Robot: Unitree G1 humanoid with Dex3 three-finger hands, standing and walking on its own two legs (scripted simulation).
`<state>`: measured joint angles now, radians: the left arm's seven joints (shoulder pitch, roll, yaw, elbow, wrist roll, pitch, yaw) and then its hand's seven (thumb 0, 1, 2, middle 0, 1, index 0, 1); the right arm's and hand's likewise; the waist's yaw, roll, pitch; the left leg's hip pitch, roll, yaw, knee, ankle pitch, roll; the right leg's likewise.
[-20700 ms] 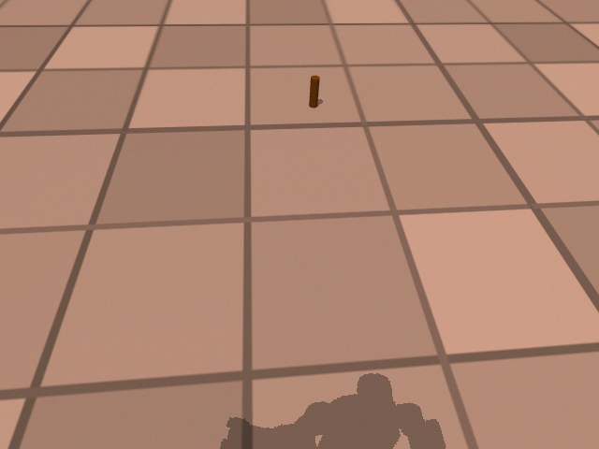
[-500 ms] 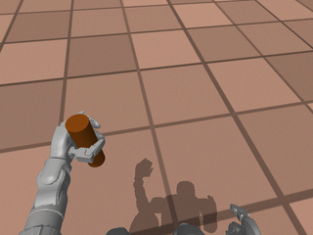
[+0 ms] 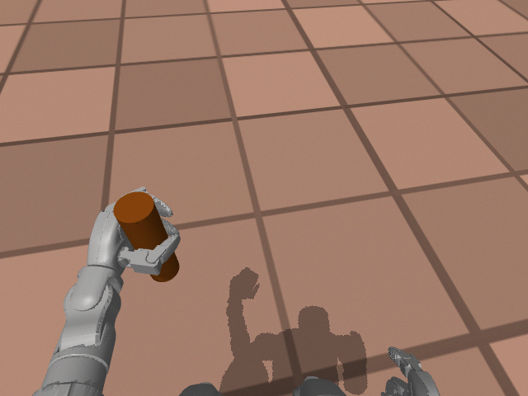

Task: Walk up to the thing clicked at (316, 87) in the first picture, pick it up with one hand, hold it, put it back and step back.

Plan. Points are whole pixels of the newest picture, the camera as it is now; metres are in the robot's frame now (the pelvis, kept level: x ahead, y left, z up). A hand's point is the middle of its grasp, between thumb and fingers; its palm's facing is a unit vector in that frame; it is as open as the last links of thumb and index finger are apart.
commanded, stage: hold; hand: left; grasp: from the side
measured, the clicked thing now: (151, 242) +0.32 +0.17 +0.03
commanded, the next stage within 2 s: crouch in 0.18 s
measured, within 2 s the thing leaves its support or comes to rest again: neither
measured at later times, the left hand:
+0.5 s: hand (157, 246) +0.32 +0.16 +0.03, palm faces -0.04 -1.00 -0.01, open 7.1 cm
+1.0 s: hand (181, 290) +0.34 +0.17 -0.20, palm faces -0.03 -1.00 -0.02, open 7.1 cm
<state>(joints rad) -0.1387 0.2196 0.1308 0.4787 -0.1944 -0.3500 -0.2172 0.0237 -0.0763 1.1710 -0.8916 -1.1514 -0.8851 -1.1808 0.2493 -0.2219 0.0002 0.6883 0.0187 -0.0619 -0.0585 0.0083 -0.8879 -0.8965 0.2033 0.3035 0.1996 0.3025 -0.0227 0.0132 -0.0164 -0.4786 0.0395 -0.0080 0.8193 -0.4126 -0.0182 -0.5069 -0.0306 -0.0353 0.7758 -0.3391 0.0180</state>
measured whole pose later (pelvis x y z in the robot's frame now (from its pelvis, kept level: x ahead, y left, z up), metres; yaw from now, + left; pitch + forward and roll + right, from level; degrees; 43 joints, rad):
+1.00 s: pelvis -0.04 +0.00 -0.18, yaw +0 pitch +28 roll -1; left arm -0.40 0.25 0.27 0.91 -0.17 -0.74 -0.28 0.02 -0.07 1.17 -0.90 -1.14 -0.89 -1.17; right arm 0.16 -0.27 -0.02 0.69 -0.05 -0.09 0.02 0.01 -0.88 -0.90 0.20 0.30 0.20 0.30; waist -0.08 0.00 -0.19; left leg -1.50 0.02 -0.05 1.67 -0.67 -0.03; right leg -1.53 -0.05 -0.03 1.62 -0.59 0.01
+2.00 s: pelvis -0.09 +0.01 -0.42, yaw -4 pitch +26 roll -7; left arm -0.69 0.46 0.41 1.20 -0.04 -0.83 -0.20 0.02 -0.08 1.17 -0.90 -1.13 -0.90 -1.16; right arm 0.07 -0.32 0.13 0.74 -0.17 -0.02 0.13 0.00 -0.90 -0.90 0.20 0.30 0.20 0.30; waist -0.21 -0.05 0.02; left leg -2.23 -0.03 -0.15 2.46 -0.70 -0.03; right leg -2.22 -0.05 -0.06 2.32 -0.56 0.03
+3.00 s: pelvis -0.10 +0.02 -0.45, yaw -10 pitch +17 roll -15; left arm -0.72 0.71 0.41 1.42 -0.02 -1.04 -0.02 0.02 -0.08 1.18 -0.92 -1.12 -0.91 -1.14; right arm -0.09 -0.36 0.40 0.63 -0.32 -0.01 0.16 0.00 -0.91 -0.91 0.20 0.30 0.20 0.30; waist -0.30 -0.18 0.26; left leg -2.22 -0.04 -0.29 2.61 -0.71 -0.02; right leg -2.14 -0.02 -0.17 2.35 -0.53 0.07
